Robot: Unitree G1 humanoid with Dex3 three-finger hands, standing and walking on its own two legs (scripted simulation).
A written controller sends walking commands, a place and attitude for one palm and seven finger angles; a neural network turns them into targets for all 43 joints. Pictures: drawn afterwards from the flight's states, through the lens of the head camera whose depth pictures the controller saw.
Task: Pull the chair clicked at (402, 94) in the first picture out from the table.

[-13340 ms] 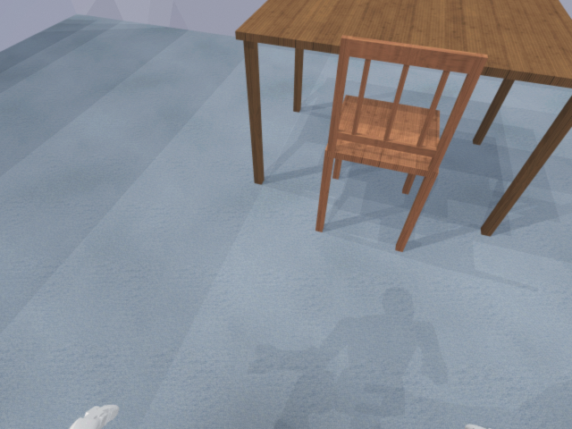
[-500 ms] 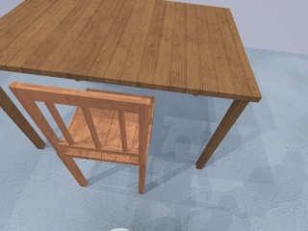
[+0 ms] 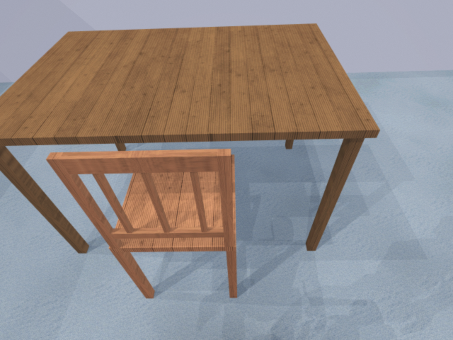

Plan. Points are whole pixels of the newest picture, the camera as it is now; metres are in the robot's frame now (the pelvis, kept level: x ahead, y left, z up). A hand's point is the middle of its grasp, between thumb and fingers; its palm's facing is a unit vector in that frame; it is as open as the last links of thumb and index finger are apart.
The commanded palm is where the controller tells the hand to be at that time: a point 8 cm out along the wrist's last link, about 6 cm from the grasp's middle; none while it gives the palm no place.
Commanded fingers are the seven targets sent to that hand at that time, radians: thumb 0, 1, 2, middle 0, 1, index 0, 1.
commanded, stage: come to a stop and stand still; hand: left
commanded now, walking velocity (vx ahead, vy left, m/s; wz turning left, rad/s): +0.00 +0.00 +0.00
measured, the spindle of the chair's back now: (157, 204) +0.45 +0.21 -0.09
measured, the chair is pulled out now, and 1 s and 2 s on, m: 0.00 0.00 0.00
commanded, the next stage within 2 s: look again from close up in 0.20 s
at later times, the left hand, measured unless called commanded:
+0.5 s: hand out of the picture -0.06 +0.15 -0.16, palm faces +0.01 -0.98 -0.18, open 7.4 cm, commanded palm none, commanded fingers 0.00 0.90 0.90 -0.20 -0.30 -0.20 -0.30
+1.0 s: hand out of the picture -0.03 +0.12 -0.16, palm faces +0.01 -0.99 -0.16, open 7.4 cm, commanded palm none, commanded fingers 0.00 0.90 0.90 -0.20 -0.30 -0.20 -0.30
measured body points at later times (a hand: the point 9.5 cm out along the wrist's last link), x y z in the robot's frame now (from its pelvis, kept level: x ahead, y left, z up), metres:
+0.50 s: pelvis -0.01 +0.00 +0.01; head -0.01 -0.01 +0.46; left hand -0.06 +0.20 -0.15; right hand -0.01 -0.22 -0.16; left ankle +0.06 +0.03 -0.73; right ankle -0.03 -0.11 -0.73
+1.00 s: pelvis +0.02 -0.03 +0.01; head +0.02 -0.04 +0.46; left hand -0.03 +0.17 -0.15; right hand +0.00 -0.24 -0.16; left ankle +0.06 +0.03 -0.73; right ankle -0.03 -0.11 -0.73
